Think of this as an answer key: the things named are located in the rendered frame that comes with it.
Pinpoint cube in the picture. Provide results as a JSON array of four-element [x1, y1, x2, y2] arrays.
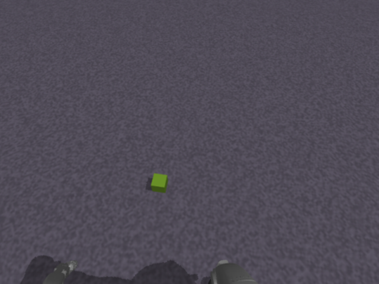
[[151, 173, 168, 193]]

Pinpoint left robot hand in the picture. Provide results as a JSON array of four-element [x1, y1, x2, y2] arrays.
[[43, 260, 78, 284]]

